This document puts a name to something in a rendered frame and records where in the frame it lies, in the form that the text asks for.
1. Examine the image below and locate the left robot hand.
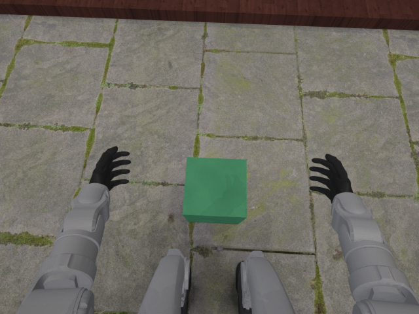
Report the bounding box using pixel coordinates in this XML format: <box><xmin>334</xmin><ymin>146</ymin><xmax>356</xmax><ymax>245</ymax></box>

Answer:
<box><xmin>89</xmin><ymin>146</ymin><xmax>131</xmax><ymax>191</ymax></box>

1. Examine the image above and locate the right robot hand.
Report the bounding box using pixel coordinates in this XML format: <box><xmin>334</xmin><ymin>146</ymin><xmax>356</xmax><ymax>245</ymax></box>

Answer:
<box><xmin>309</xmin><ymin>154</ymin><xmax>353</xmax><ymax>203</ymax></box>

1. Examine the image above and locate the robot left forearm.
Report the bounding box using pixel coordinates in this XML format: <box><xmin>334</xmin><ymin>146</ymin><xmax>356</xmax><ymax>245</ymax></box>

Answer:
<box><xmin>16</xmin><ymin>183</ymin><xmax>110</xmax><ymax>314</ymax></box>

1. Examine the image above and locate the robot right shin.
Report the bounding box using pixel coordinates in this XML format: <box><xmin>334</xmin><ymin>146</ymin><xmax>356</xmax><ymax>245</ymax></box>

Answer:
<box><xmin>242</xmin><ymin>251</ymin><xmax>264</xmax><ymax>308</ymax></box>

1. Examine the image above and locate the robot left upper arm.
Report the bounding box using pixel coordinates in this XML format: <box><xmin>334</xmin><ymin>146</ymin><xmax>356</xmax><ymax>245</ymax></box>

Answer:
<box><xmin>20</xmin><ymin>287</ymin><xmax>94</xmax><ymax>314</ymax></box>

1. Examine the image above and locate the robot right thigh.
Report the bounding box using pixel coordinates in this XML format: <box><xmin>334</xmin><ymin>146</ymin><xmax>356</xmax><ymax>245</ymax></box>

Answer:
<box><xmin>240</xmin><ymin>257</ymin><xmax>296</xmax><ymax>314</ymax></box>

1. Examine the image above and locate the robot right forearm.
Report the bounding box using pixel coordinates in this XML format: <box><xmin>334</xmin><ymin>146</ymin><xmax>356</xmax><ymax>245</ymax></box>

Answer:
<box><xmin>331</xmin><ymin>192</ymin><xmax>419</xmax><ymax>305</ymax></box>

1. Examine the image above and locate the carton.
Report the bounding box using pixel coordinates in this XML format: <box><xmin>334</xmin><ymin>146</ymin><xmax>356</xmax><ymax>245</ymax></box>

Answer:
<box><xmin>183</xmin><ymin>157</ymin><xmax>247</xmax><ymax>224</ymax></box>

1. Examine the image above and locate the robot right upper arm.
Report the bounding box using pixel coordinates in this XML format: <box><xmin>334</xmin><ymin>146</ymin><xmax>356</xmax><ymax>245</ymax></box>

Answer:
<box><xmin>352</xmin><ymin>299</ymin><xmax>419</xmax><ymax>314</ymax></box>

